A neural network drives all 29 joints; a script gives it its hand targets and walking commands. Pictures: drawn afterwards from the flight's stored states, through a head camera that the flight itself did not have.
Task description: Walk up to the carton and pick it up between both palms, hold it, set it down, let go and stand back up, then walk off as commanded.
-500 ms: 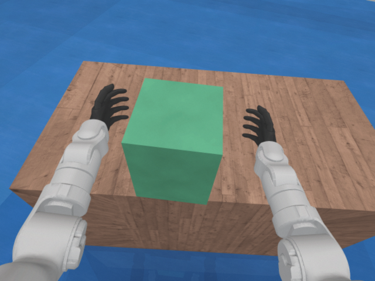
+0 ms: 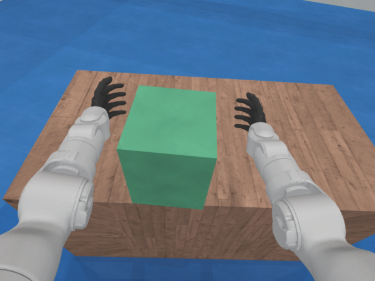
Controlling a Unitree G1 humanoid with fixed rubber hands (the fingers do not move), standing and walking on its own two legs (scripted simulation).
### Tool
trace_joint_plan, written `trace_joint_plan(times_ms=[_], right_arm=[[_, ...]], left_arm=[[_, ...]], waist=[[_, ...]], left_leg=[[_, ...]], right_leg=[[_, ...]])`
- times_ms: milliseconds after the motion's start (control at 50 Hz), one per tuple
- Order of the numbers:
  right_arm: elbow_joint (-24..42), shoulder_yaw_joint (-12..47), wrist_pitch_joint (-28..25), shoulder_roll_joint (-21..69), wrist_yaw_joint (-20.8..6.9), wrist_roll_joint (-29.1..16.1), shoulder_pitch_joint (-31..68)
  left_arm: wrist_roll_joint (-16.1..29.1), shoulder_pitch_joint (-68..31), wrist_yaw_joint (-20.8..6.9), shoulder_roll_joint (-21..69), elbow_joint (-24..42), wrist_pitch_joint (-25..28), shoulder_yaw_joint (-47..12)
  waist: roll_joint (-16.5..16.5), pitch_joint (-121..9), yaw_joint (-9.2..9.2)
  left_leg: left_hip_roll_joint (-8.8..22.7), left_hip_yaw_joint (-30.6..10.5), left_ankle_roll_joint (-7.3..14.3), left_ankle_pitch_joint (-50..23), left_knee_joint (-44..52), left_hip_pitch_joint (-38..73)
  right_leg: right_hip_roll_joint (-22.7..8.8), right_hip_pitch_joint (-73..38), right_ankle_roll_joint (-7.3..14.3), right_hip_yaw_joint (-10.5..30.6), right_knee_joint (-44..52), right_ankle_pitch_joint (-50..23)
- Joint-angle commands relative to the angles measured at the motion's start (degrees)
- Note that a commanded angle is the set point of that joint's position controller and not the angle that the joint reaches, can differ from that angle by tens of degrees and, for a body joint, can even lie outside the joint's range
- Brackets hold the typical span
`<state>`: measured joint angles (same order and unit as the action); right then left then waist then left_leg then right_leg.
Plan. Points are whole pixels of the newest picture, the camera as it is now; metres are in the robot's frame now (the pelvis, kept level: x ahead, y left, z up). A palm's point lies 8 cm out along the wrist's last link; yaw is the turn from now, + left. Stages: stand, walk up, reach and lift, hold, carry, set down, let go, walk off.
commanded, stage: reach and lift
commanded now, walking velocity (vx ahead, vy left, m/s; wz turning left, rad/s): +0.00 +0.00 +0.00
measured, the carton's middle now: (172, 150) +0.43 +0.03 -0.01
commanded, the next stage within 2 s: none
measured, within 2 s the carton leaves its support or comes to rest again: neither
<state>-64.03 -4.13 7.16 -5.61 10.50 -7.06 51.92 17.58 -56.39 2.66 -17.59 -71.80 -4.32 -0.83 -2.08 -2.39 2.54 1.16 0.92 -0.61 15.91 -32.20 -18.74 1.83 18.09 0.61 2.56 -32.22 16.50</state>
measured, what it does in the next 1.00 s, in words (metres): stands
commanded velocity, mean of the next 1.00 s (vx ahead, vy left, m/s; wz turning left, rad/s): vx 0.00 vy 0.00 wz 0.00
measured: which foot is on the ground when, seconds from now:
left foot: down 0.00-1.00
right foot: down 0.00-1.00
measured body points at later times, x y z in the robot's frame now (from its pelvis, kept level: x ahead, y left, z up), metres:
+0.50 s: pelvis +0.00 +0.03 -0.01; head +0.09 +0.07 +0.43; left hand +0.45 +0.23 +0.01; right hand +0.43 -0.13 +0.02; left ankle +0.01 +0.13 -0.73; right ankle +0.00 -0.11 -0.73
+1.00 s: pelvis +0.01 +0.04 -0.02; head +0.10 +0.06 +0.43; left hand +0.45 +0.20 +0.01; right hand +0.44 -0.12 +0.01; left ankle +0.01 +0.13 -0.73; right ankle +0.00 -0.11 -0.73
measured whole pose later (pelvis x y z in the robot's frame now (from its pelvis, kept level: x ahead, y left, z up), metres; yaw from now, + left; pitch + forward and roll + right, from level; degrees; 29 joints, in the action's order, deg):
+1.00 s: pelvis +0.01 +0.04 -0.02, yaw -2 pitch +22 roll -4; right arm -80.3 -5.8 -22.2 -6.0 4.6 -7.1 51.5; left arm 9.5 -51.3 7.5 -9.0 -80.2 21.5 -0.2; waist 2.0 -12.3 1.2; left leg 1.4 0.9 -0.6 17.8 -41.7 -44.7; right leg 1.8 39.7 -1.7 2.6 -32.2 14.4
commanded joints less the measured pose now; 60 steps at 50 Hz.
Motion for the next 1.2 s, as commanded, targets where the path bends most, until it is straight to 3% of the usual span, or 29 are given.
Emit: trace_joint_plan(times_ms=[0,100,220,300,380,440,520,600,640,740,880,940,1040,1180], right_arm=[[11.16,-0.37,-7.71,-9.97,-0.18,-6.05,30.8],[11.45,0.91,-12.99,-9.29,-1.58,-6.16,30.2],[0.03,1.02,-16.38,-10.02,-3.49,-4.52,26.56],[-1.29,0.43,-20.37,-10.78,-4.62,-4.37,26.11],[1.36,-1.44,-25.37,-12.82,-5.36,-4.2,27.44],[2.34,-3.02,-28.84,-14.84,-5.93,-4.37,27.26],[-1.0,-4.08,-31.37,-16.32,-6.62,-4.7,24.25],[-4.66,-4.75,-33.27,-17.62,-6.77,-4.58,21.3],[-5.65,-4.49,-33.86,-17.97,-6.89,-5.0,21.3],[-4.35,-3.71,-35.01,-17.27,-6.74,-5.16,23.08],[-3.5,-1.9,-33.59,-11.85,-5.63,-3.51,24.42],[-2.6,-2.84,-33.27,-9.35,-5.02,-1.77,25.86],[-2.1,-5.21,-32.03,-5.72,-4.57,1.99,27.43],[-0.43,-8.33,-30.28,0.62,-5.17,7.79,28.13]], left_arm=[[-0.62,-31.13,-1.04,-9.97,2.73,10.08,-1.44],[1.61,-31.05,-1.11,-9.0,0.28,17.16,-3.62],[0.7,-28.66,-1.29,-6.57,-8.57,21.25,-5.64],[0.98,-28.3,-0.64,-4.08,-8.46,24.27,-7.45],[1.33,-29.77,0.92,-2.18,-4.14,27.6,-7.7],[0.5,-30.53,2.47,-0.1,1.23,29.28,-7.41],[-1.94,-28.18,3.93,2.2,5.84,29.99,-6.19],[-5.76,-23.28,4.85,3.82,10.97,29.54,-3.57],[-6.85,-22.18,5.27,4.3,11.16,29.12,-2.01],[-7.78,-21.14,5.95,6.09,11.58,29.26,0.72],[-8.92,-22.14,4.89,8.05,5.82,30.37,2.52],[-9.97,-23.93,4.44,8.92,5.27,31.2,3.15],[-12.15,-26.93,4.36,10.91,3.69,31.91,4.43],[-16.51,-29.18,4.57,15.67,4.47,32.3,6.93]], waist=[[5.04,-36.4,-0.19],[5.01,-42.51,-0.09],[6.21,-39.34,1.09],[8.71,-41.25,1.97],[11.58,-51.1,1.79],[15.72,-60.97,1.47],[20.27,-66.93,1.41],[22.27,-66.5,1.03],[21.77,-64.47,0.21],[17.04,-61.43,-0.58],[10.01,-56.67,-0.52],[9.17,-55.1,0.06],[7.61,-52.92,0.4],[5.93,-50.77,0.42]], left_leg=[[-0.98,1.11,-2.52,-20.7,0.93,-1.86],[-1.05,1.24,-2.75,-22.19,-1.61,-4.11],[-0.26,0.4,-2.94,-19.71,-3.05,-4.15],[0.28,-0.16,-4.26,-22.95,-5.58,-1.07],[0.75,-0.93,-6.26,-31.87,-8.95,3.78],[1.63,-2.2,-8.65,-43.52,-11.93,11.27],[2.73,-3.82,-11.51,-54.32,-14.31,19.46],[3.58,-4.69,-13.36,-63.65,-15.41,25.12],[3.53,-4.33,-13.44,-64.0,-15.5,24.23],[3.03,-3.24,-12.29,-63.72,-15.93,21.08],[1.35,-0.8,-9.44,-51.16,-14.03,11.52],[0.92,-0.4,-8.72,-47.31,-13.16,9.13],[0.67,0.14,-7.74,-39.24,-11.29,6.93],[0.7,0.58,-6.87,-33.7,-9.28,6.05]], right_leg=[[-0.71,-6.46,-0.32,-2.73,2.83,-29.75],[-0.98,-4.8,-0.54,-3.12,0.16,-31.8],[-1.05,5.66,-0.46,-4.57,0.41,-21.98],[-0.61,15.04,-0.07,-6.2,0.02,-17.3],[0.3,21.0,0.37,-7.55,-1.69,-19.08],[1.62,25.46,1.24,-8.61,-2.27,-21.03],[3.21,30.26,2.59,-9.41,-1.6,-21.35],[4.67,32.2,3.26,-9.94,-0.77,-23.69],[4.94,32.42,3.26,-9.83,-0.83,-23.71],[4.95,28.93,2.77,-9.71,-0.98,-25.39],[3.32,20.94,1.28,-7.71,-1.9,-28.75],[2.71,19.34,0.94,-7.31,-2.14,-29.42],[2.13,18.8,0.68,-7.28,-1.71,-24.24],[1.88,17.55,0.47,-7.53,-1.06,-20.49]])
